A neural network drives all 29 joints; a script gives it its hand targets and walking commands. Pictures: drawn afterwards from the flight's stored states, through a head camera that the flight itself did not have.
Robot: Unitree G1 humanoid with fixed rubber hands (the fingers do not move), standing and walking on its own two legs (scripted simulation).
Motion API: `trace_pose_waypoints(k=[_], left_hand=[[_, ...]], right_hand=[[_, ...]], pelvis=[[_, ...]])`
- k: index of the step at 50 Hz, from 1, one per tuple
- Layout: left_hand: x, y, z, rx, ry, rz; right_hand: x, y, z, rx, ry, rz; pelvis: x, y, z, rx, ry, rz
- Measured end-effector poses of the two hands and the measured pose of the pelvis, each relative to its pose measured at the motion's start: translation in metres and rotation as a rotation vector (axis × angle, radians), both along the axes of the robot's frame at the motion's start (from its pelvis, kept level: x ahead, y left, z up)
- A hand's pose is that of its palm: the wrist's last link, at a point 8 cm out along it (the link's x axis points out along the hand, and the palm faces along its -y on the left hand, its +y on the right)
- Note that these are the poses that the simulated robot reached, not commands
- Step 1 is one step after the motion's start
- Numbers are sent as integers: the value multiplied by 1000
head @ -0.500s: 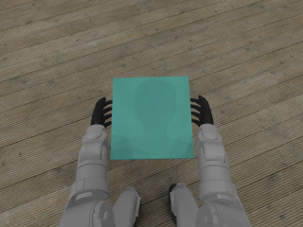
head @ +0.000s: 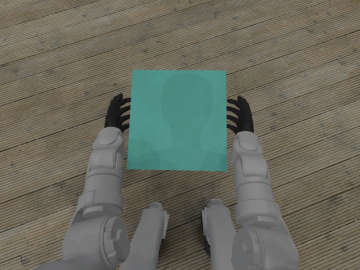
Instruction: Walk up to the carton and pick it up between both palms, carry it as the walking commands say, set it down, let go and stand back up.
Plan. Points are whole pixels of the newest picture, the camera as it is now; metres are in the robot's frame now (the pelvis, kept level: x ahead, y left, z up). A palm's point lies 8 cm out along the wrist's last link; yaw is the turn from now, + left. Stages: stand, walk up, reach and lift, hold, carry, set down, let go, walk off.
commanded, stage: set down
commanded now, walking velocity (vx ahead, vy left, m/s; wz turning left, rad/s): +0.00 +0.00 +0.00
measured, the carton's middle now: (179, 129) +0.44 +0.02 -0.15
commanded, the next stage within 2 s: none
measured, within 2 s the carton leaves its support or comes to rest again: neither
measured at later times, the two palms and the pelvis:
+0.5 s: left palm (123, 128) +0.43 +0.17 -0.15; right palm (232, 132) +0.43 -0.12 -0.15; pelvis -0.02 +0.01 -0.07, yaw +0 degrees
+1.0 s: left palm (130, 129) +0.46 +0.18 -0.24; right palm (224, 133) +0.45 -0.11 -0.24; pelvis -0.04 +0.01 -0.14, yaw +1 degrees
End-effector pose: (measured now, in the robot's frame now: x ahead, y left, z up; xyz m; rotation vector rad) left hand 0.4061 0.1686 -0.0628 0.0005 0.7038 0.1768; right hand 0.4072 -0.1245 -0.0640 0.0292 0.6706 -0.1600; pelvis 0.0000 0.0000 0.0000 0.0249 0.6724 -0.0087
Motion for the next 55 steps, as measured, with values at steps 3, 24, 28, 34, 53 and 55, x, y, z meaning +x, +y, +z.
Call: trace_pose_waypoints(k=[3,24,28,34,53,55], left_hand=[[4,0,-10,-1,0,-4],[27,6,-83,12,-1,-23],[31,7,-97,14,-1,-25],[36,8,-118,17,1,-28],[57,11,-184,29,12,-46],[59,11,-191,30,13,-48]], right_hand=[[3,0,-11,-1,0,-2],[24,5,-83,-10,-2,-1],[28,7,-97,-11,-2,-1],[33,8,-118,-11,0,-1],[50,11,-185,-18,12,-3],[52,11,-192,-20,13,-5]], pelvis=[[-2,0,-9,0,12,1],[-19,6,-71,-3,73,10],[-23,7,-83,-4,82,13],[-28,8,-99,-5,93,18],[-39,7,-147,-9,124,28],[-40,8,-151,-10,127,29]])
